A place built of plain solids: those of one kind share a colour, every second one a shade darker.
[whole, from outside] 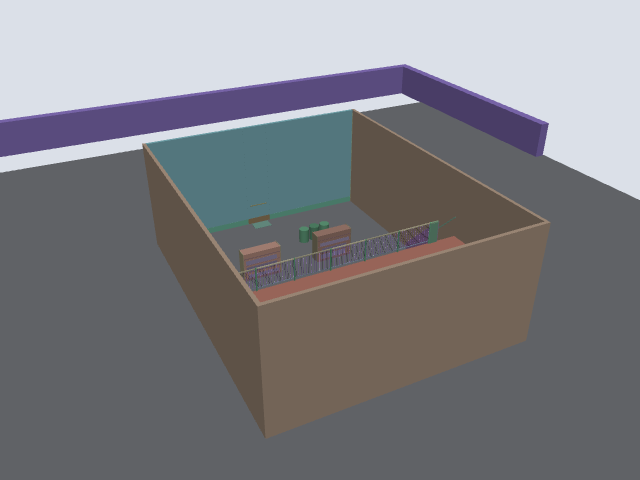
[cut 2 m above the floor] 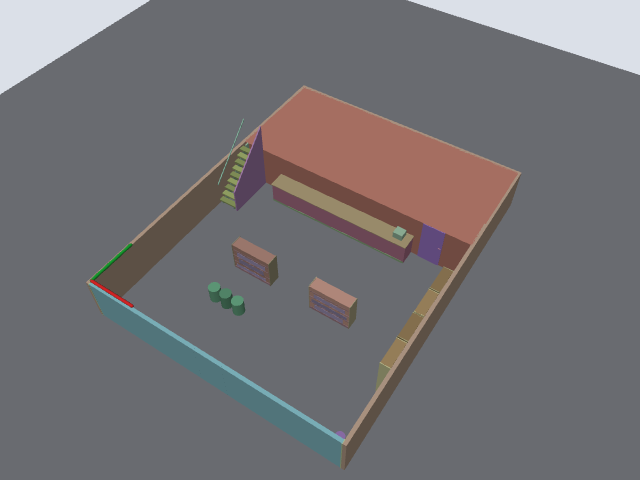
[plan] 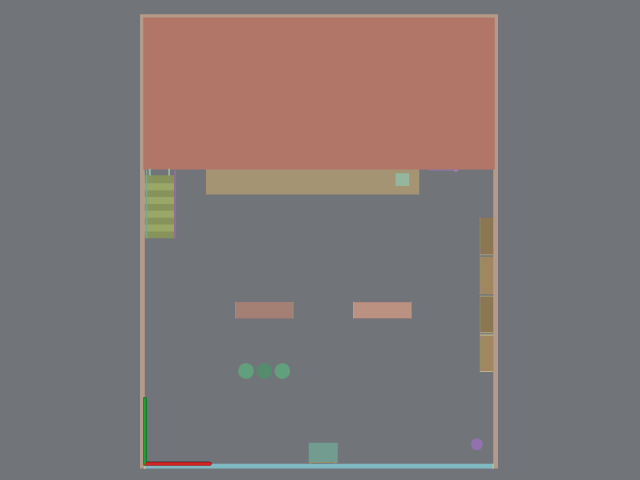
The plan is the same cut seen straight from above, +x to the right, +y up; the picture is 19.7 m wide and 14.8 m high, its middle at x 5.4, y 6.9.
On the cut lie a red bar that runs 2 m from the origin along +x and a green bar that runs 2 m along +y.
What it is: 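A hardware shop at street level behind a glazed front, one room two levels high, with a raised rear level reached by one straight flight, fitted out in the 1990s to 2020s; 10.7 x 13.7 m, 5.27 m high throughout; its front glazed onto the street; the raised level 2.33 m over the floor, over the rear 4.6 m, open to the hall behind a guard 1.0 m high along its edge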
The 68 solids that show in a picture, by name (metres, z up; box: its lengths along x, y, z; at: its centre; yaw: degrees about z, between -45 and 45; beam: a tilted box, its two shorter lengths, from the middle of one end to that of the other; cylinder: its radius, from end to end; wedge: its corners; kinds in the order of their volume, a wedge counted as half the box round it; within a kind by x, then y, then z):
{
 "upper_1": {"box": [10.84, 4.69, 2.38], "at": [5.37, 11.41, 1.14]},
 "street_hedge_1": {"box": [0.6, 15.85, 2.25], "at": [-14.23, -8.07, 1.07]},
 "street_hedge_2": {"box": [39.8, 0.6, 2.25], "at": [5.37, -16.3, 1.07]},
 "wall_1": {"box": [0.15, 14.01, 5.32], "at": [-0.07, 6.86, 2.61]},
 "wall_2": {"box": [11.04, 0.15, 5.32], "at": [5.37, 13.79, 2.61]},
 "wall_3": {"box": [0.15, 14.01, 5.32], "at": [10.81, 6.86, 2.61]},
 "window_wall_1": {"box": [4.9, 0.15, 5.32], "at": [2.45, -0.07, 2.61]},
 "window_wall_2": {"box": [1.2, 0.15, 5.32], "at": [5.5, -0.07, 2.61]},
 "window_wall_3": {"box": [4.64, 0.15, 5.32], "at": [8.42, -0.07, 2.61]},
 "counter_1": {"box": [6.54, 0.7, 1.05], "at": [5.17, 8.71, 0.47]},
 "shelves_body_1": {"box": [0.4, 1.16, 2.1], "at": [10.54, 3.4, 1.0]},
 "shelves_body_2": {"box": [0.4, 1.16, 2.1], "at": [10.54, 4.61, 1.0]},
 "shelves_body_3": {"box": [0.4, 1.16, 2.1], "at": [10.54, 5.8, 1.0]},
 "shelves_body_4": {"box": [0.4, 1.16, 2.1], "at": [10.54, 7.0, 1.0]},
 "gondola_1": {"box": [1.8, 0.5, 1.43], "at": [3.68, 4.73, 0.67]},
 "gondola_2": {"box": [1.8, 0.5, 1.43], "at": [7.32, 4.73, 0.67]},
 "bin_1": {"cylinder": 0.24, "from": [3.12, 2.86, 0.0], "to": [3.12, 2.86, 0.71]},
 "bin_2": {"cylinder": 0.24, "from": [3.68, 2.86, 0.0], "to": [3.68, 2.86, 0.72]},
 "bin_3": {"cylinder": 0.24, "from": [4.24, 2.86, 0.0], "to": [4.24, 2.86, 0.68]},
 "stair_guard_1": {"wedge": [[0.9, 6.95, -0.02], [0.9, 6.95, 1.15], [0.9, 9.08, -0.02], [0.9, 9.08, 3.29], [0.96, 6.95, -0.02], [0.96, 6.95, 1.15], [0.96, 9.08, -0.02], [0.96, 9.08, 3.29]]},
 "counter_top_1": {"box": [6.58, 0.78, 0.04], "at": [5.17, 8.69, 1.02]},
 "stallriser_1": {"box": [4.9, 0.05, 0.35], "at": [2.45, -0.02, 0.12]},
 "stallriser_2": {"box": [4.64, 0.05, 0.35], "at": [8.42, -0.02, 0.12]},
 "stair_step_1": {"box": [0.96, 0.25, 0.08], "at": [0.43, 7.08, 0.16]},
 "stair_step_2": {"box": [0.96, 0.25, 0.08], "at": [0.43, 7.29, 0.38]},
 "stair_step_3": {"box": [0.96, 0.25, 0.08], "at": [0.43, 7.5, 0.59]},
 "stair_step_4": {"box": [0.96, 0.25, 0.08], "at": [0.43, 7.71, 0.8]},
 "stair_step_5": {"box": [0.96, 0.25, 0.08], "at": [0.43, 7.92, 1.02]},
 "stair_step_6": {"box": [0.96, 0.25, 0.08], "at": [0.43, 8.14, 1.23]},
 "stair_step_7": {"box": [0.96, 0.25, 0.08], "at": [0.43, 8.35, 1.44]},
 "stair_step_8": {"box": [0.96, 0.25, 0.08], "at": [0.43, 8.56, 1.66]},
 "stair_step_9": {"box": [0.96, 0.25, 0.08], "at": [0.43, 8.77, 1.87]},
 "stair_wall_rail_1": {"wedge": [[0.04, 6.95, 1.1], [0.04, 6.95, 1.16], [0.04, 9.07, 3.23], [0.04, 9.07, 3.29], [0.07, 6.95, 1.1], [0.07, 6.95, 1.16], [0.07, 9.07, 3.23], [0.07, 9.07, 3.29]]},
 "service_door_1": {"box": [0.95, 0.03, 2.1], "at": [9.21, 9.05, 1.0]},
 "till_1": {"box": [0.42, 0.4, 0.28], "at": [7.94, 8.76, 1.18]},
 "end_1": {"box": [0.026, 0.53, 1.45], "at": [4.57, 4.73, 0.68]},
 "end_2": {"box": [0.026, 0.53, 1.45], "at": [8.21, 4.73, 0.68]},
 "plant_pot_1": {"cylinder": 0.18, "from": [10.24, 0.6, 0.0], "to": [10.24, 0.6, 0.38]},
 "door_mat_1": {"box": [0.9, 0.6, 0.07], "at": [5.5, 0.35, -0.02]},
 "goods_1": {"box": [1.45, 0.008, 0.18], "at": [3.63, 4.48, 0.21]},
 "goods_2": {"box": [1.53, 0.008, 0.17], "at": [3.65, 4.99, 0.9]},
 "goods_3": {"box": [1.23, 0.008, 0.25], "at": [3.66, 4.48, 0.58]},
 "goods_4": {"box": [1.3, 0.008, 0.24], "at": [3.68, 4.99, 0.57]},
 "goods_5": {"box": [1.38, 0.008, 0.24], "at": [3.69, 4.48, 0.93]},
 "goods_6": {"box": [1.32, 0.008, 0.26], "at": [3.72, 4.99, 0.25]},
 "goods_7": {"box": [1.47, 0.008, 0.17], "at": [7.27, 4.99, 0.21]},
 "goods_8": {"box": [1.29, 0.008, 0.26], "at": [7.3, 4.48, 0.25]},
 "goods_9": {"box": [1.56, 0.008, 0.22], "at": [7.32, 4.48, 0.56]},
 "goods_10": {"box": [1.37, 0.008, 0.22], "at": [7.33, 4.48, 0.92]},
 "goods_11": {"box": [1.49, 0.008, 0.25], "at": [7.35, 4.99, 0.57]},
 "goods_12": {"box": [1.49, 0.008, 0.22], "at": [7.36, 4.99, 0.92]},
 "shelves_cheek_1": {"box": [0.41, 0.032, 2.1], "at": [10.53, 2.84, 1.0]},
 "upper_guard_return_1": {"box": [0.4, 0.06, 0.99], "at": [1.16, 9.1, 2.78]},
 "street_door_kick_1": {"box": [1.2, 0.05, 0.35], "at": [5.5, -0.02, 0.12]},
 "shelf_1": {"box": [1.74, 0.016, 0.17], "at": [3.68, 4.48, 0.04]},
 "shelf_2": {"box": [1.74, 0.016, 0.03], "at": [3.68, 4.48, 1.14]},
 "shelf_3": {"box": [1.74, 0.016, 0.17], "at": [3.68, 4.99, 0.04]},
 "shelf_4": {"box": [1.74, 0.016, 0.17], "at": [7.32, 4.48, 0.04]},
 "shelf_5": {"box": [1.74, 0.016, 0.03], "at": [7.32, 4.48, 1.14]},
 "shelf_6": {"box": [1.74, 0.016, 0.17], "at": [7.32, 4.99, 0.04]},
 "upper_guard_rail_1": {"box": [1.56, 0.044, 0.044], "at": [2.14, 9.1, 3.31]},
 "upper_guard_rail_2": {"box": [1.56, 0.044, 0.044], "at": [3.7, 9.1, 3.31]},
 "upper_guard_rail_3": {"box": [1.56, 0.044, 0.044], "at": [5.26, 9.1, 3.31]},
 "upper_guard_rail_4": {"box": [1.56, 0.044, 0.044], "at": [6.81, 9.1, 3.31]},
 "upper_guard_rail_5": {"box": [1.56, 0.044, 0.044], "at": [8.37, 9.1, 3.31]},
 "counter_kick_1": {"box": [6.54, 0.012, 0.15], "at": [5.17, 8.35, 0.03]},
 "upper_guard_post_1": {"box": [0.05, 0.05, 1.06], "at": [6.04, 9.1, 2.81]},
 "upper_guard_post_2": {"box": [0.05, 0.05, 1.06], "at": [9.15, 9.1, 2.81]}
}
